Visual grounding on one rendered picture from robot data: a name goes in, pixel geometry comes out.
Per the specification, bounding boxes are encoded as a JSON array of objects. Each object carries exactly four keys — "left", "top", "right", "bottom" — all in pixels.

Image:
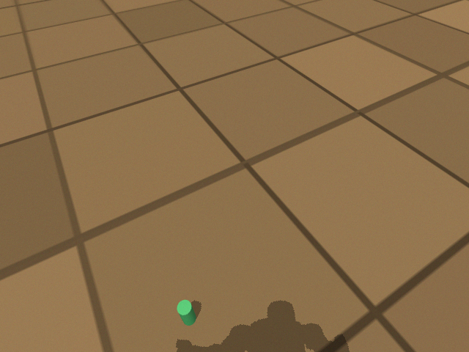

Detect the can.
[{"left": 177, "top": 300, "right": 196, "bottom": 326}]

